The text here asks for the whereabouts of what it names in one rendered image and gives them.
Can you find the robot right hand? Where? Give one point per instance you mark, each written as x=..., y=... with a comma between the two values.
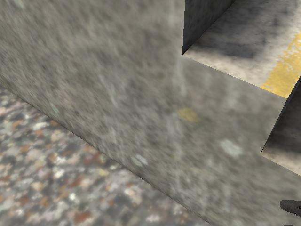
x=291, y=206

